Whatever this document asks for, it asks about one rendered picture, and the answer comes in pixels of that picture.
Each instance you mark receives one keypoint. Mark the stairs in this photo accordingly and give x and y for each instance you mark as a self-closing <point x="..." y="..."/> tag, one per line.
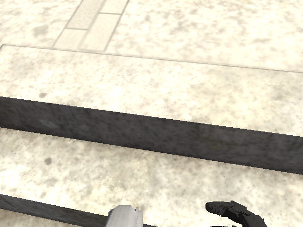
<point x="68" y="166"/>

